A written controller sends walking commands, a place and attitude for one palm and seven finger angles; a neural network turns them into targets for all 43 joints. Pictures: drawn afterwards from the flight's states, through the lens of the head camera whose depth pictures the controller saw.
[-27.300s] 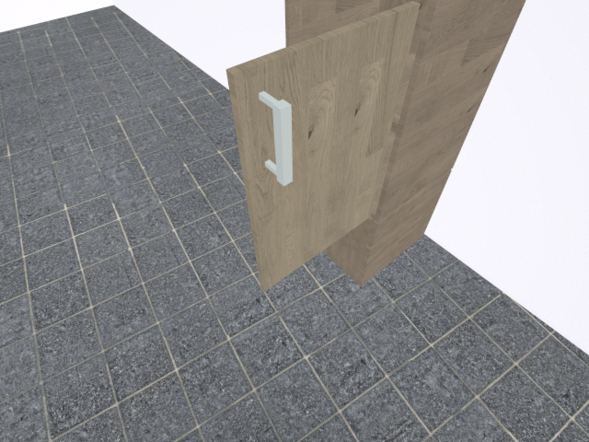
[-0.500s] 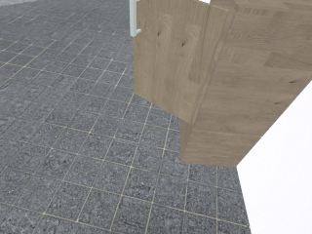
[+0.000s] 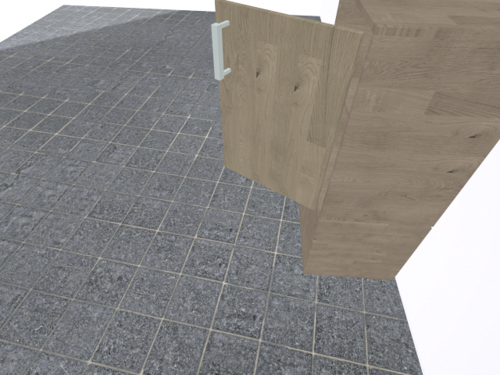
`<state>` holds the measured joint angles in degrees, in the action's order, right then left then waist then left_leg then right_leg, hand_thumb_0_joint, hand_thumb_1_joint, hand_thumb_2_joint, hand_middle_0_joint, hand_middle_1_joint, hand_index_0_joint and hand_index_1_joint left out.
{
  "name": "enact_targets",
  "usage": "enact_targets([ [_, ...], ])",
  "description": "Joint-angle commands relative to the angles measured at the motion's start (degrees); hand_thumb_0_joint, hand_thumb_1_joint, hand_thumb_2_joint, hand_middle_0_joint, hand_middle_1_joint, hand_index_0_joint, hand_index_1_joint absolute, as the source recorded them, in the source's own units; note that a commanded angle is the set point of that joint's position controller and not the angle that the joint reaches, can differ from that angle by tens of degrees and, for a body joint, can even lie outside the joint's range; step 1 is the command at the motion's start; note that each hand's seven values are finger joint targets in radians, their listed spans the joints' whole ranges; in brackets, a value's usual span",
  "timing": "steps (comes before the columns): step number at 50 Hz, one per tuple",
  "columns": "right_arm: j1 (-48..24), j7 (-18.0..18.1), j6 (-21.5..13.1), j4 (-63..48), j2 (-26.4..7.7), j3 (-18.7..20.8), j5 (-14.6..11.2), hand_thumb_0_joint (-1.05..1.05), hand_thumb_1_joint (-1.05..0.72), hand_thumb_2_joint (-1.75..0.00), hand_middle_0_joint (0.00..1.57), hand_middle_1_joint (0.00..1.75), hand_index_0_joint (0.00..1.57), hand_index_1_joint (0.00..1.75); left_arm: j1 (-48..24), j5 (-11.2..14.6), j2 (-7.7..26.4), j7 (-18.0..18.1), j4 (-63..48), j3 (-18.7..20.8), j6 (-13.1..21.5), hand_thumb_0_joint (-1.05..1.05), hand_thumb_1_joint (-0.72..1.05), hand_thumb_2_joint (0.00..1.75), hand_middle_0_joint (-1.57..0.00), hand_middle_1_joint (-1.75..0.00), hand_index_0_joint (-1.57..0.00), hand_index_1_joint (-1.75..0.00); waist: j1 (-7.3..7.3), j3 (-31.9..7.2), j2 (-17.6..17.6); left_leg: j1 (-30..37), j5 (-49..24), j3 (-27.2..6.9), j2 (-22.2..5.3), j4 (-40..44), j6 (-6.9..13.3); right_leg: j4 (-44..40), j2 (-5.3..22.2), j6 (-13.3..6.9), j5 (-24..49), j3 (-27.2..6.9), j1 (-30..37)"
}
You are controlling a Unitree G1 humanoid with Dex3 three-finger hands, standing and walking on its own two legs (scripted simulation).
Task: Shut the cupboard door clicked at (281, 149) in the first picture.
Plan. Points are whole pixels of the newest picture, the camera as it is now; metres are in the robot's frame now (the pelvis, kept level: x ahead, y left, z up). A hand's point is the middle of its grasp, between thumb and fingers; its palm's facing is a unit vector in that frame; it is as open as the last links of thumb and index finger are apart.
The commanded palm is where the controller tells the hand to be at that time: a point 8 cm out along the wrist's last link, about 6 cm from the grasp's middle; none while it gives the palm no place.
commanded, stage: let the arm hang, fingers relaxed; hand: left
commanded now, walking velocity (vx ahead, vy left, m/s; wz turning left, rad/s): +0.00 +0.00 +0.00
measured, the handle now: (222, 50) +0.90 +0.13 +0.13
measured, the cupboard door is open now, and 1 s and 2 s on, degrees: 60 60 60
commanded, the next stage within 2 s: look to check the result in 0.24 s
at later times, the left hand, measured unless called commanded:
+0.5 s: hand out of the picture -0.03 +0.17 -0.18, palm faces +0.04 -0.98 -0.19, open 7.4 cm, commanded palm none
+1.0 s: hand out of the picture +0.00 +0.16 -0.17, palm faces +0.04 -0.98 -0.19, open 7.4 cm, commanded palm none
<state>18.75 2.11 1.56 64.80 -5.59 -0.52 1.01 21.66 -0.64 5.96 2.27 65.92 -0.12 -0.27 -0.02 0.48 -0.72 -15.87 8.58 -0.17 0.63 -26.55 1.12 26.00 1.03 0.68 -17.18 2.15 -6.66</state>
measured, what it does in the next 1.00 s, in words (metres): stands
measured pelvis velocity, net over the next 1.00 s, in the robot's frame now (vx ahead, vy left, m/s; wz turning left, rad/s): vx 0.02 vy -0.01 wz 0.01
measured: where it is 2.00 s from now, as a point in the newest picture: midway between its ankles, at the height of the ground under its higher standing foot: outside the picture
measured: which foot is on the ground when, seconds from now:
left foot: down 0.00-1.00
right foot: down 0.00-1.00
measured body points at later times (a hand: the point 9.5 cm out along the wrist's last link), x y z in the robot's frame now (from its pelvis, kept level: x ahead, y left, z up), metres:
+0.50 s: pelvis +0.01 +0.00 +0.00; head +0.01 +0.00 +0.45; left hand -0.03 +0.22 -0.16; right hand +0.00 -0.22 -0.16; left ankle +0.06 +0.10 -0.74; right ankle -0.03 -0.13 -0.74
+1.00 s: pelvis +0.02 -0.01 +0.00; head +0.03 -0.01 +0.45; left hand -0.01 +0.21 -0.16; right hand +0.02 -0.23 -0.16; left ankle +0.06 +0.10 -0.74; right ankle -0.03 -0.13 -0.74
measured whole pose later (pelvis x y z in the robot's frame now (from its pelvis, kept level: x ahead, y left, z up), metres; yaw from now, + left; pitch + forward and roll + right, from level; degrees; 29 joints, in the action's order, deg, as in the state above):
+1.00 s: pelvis +0.02 -0.01 +0.00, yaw +0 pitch -2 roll +0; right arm 15.0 2.1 0.8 64.3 -8.8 -0.1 0.7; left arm 18.1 -0.5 8.3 2.1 65.3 0.3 0.1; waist 0.2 2.5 -0.2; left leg -13.6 9.5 -0.7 0.4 -25.1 0.3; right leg 23.1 0.6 0.1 -17.5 2.6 -3.6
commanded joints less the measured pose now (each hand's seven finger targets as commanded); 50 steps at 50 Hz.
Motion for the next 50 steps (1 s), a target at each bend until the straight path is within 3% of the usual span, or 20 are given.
enact_targets([
  [1,3.58,0.32,-1.07,-1.67,-6.3,1.45,-0.15,0.0,-0.9,-0.9,0.2,0.3,0.2,0.3,5.78,-0.11,5.4,0.2,-0.04,1.29,0.24,0.0,0.9,0.9,-0.2,-0.3,-0.2,-0.3,0.07,7.05,-0.18,0.31,4.48,-6.2,-4.96,7.55,1.09,-6.64,3.4,-2.7,-1.21,-3.58,-7.53],
  [4,3.32,0.33,-1.08,-1.93,-6.48,1.48,-0.1,0.0,-0.9,-0.9,0.2,0.3,0.2,0.3,5.37,-0.12,5.33,0.14,-0.22,1.41,0.17,0.0,0.9,0.9,-0.2,-0.3,-0.2,-0.3,0.1,7.63,-0.76,0.07,6.33,-6.37,-4.76,8.14,1.0,-6.88,3.4,-2.65,-2.11,-3.61,-7.81],
  [12,2.65,0.23,-1.29,-2.29,-6.99,1.54,-0.12,0.0,-0.9,-0.9,0.2,0.3,0.2,0.3,3.9,-0.02,6.17,0.03,-0.84,1.56,0.6,0.0,0.9,0.9,-0.2,-0.3,-0.2,-0.3,0.36,5.7,0.83,2.26,1.32,-5.13,-4.51,6.23,0.62,-7.85,4.08,-2.76,-0.2,-4.02,-6.9],
  [22,1.38,0.24,-1.34,-2.25,-8.11,1.56,-0.26,0.0,-0.9,-0.9,0.2,0.3,0.2,0.3,3.2,0.09,7.11,0.02,-0.77,1.49,0.58,0.0,0.9,0.9,-0.2,-0.3,-0.2,-0.3,0.36,4.58,-0.23,4.23,-1.8,-5.17,-5.03,5.7,0.7,-7.96,4.12,-2.62,1.63,-3.79,-5.78],
  [39,-0.38,0.24,-1.22,-1.95,-9.1,1.58,-0.28,0.0,-0.9,-0.9,0.2,0.3,0.2,0.3,1.76,0.05,7.96,-0.09,-0.61,1.51,0.53,0.0,0.9,0.9,-0.2,-0.3,-0.2,-0.3,0.4,6.53,0.65,4.49,-1.62,-5.03,-4.9,6.12,0.44,-9.13,4.32,-2.54,1.26,-3.62,-5.62],
  [47,-0.89,0.3,-1.54,-2.17,-9.49,1.57,-0.3,0.0,-0.9,-0.9,0.2,0.3,0.2,0.3,1.35,0.07,8.54,-0.1,-0.87,1.6,0.87,0.0,0.9,0.9,-0.2,-0.3,-0.2,-0.3,0.29,4.4,1.28,5.59,-6.09,-4.61,-5.19,5.01,0.55,-9.06,4.67,-2.6,5.8,-3.79,-3.72],
  [50,-0.93,0.11,-1.08,-2.94,-8.99,1.75,-0.39,0.0,-0.9,-0.9,0.2,0.3,0.2,0.3,1.83,0.03,9.13,0.22,-1.83,2.43,0.42,0.0,0.9,0.9,-0.2,-0.3,-0.2,-0.3,-0.1,4.01,1.48,2.41,-8.94,-4.67,-4.54,1.98,0.48,-6.09,5.8,-2.45,8.77,-2.06,-1.69],
])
